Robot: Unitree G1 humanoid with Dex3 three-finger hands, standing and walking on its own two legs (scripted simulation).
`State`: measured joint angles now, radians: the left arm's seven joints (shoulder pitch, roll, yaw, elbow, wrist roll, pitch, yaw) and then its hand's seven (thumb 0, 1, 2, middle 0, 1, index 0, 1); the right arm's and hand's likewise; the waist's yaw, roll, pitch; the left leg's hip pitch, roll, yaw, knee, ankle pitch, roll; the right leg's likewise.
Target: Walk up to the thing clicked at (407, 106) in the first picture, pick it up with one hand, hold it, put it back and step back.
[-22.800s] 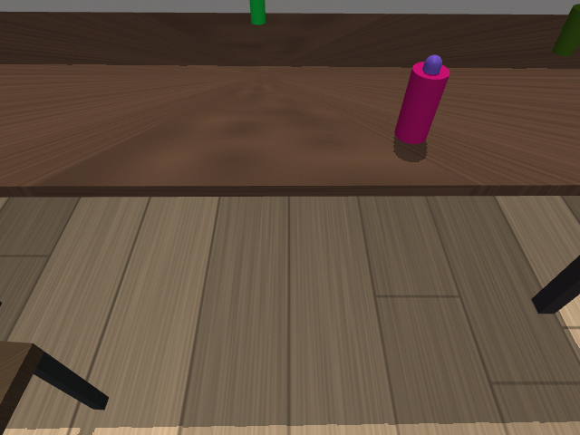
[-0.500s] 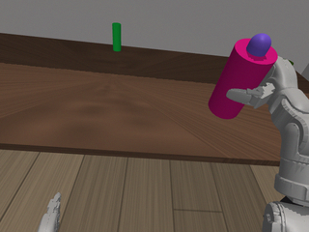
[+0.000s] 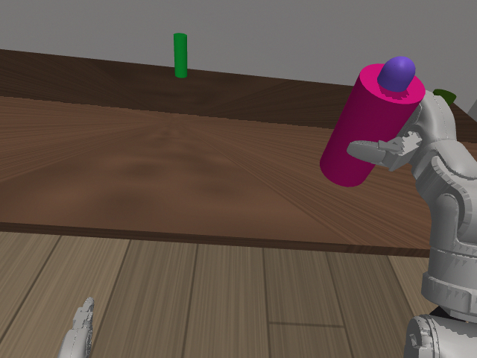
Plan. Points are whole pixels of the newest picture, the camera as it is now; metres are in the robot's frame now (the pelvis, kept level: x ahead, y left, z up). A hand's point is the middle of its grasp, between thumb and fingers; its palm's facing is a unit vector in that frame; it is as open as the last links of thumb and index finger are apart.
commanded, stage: hold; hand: right
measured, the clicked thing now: (368, 123) +0.33 -0.14 +0.29
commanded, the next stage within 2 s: crouch in 0.44 s
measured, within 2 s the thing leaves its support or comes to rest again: neither
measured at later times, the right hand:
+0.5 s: hand (377, 124) +0.33 -0.16 +0.29, palm faces +0.05 +1.00 -0.04, open 10.7 cm
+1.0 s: hand (343, 138) +0.40 -0.15 +0.22, palm faces +0.08 +1.00 +0.00, open 10.7 cm
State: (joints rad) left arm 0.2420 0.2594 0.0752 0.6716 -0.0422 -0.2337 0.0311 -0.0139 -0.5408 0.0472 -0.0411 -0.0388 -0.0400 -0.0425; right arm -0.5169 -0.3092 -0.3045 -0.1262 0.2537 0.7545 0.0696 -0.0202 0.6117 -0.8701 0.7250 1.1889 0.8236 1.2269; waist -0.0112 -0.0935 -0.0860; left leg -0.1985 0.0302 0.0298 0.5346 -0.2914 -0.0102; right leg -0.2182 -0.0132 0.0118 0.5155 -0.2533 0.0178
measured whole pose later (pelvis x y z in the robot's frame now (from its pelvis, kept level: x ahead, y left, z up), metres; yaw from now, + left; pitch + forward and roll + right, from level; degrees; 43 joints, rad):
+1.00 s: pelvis -0.02 +0.00 +0.00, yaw +1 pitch +0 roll +0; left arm 0.24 0.24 0.08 0.66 -0.02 -0.30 0.04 -0.01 -0.54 0.05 -0.04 -0.03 -0.04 -0.03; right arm -0.69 -0.30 -0.28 0.36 0.17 0.49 0.02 -0.02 0.61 -0.87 0.73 1.18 0.83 1.21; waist 0.03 -0.05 -0.04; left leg -0.29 0.02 0.01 0.56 -0.27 -0.01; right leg -0.30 -0.02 -0.01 0.54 -0.24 0.02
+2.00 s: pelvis +0.01 -0.01 -0.01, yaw +3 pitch +7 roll +0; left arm 0.25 0.22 0.05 0.55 -0.01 -0.13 0.04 -0.01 -0.54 0.05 -0.04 -0.03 -0.04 -0.03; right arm -0.83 -0.36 -0.30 0.91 0.12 -0.07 0.05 -0.02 0.61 -0.88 0.73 1.18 0.82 1.21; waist 0.08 -0.02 -0.07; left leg -0.41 0.01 -0.02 0.57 -0.29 -0.02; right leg -0.43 -0.03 -0.03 0.59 -0.29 0.01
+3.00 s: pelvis +0.00 -0.01 -0.04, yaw +3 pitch +15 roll +1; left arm 0.30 0.23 0.04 0.32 0.03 -0.12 0.01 -0.01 -0.54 0.05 -0.04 -0.03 -0.04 -0.04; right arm -0.89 -0.42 -0.38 1.15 0.06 -0.30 0.05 -0.02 0.61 -0.87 0.73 1.19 0.82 1.22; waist 0.16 -0.01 -0.11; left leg -0.71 0.00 -0.01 0.82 -0.37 -0.02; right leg -0.74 -0.05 -0.02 0.86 -0.39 0.00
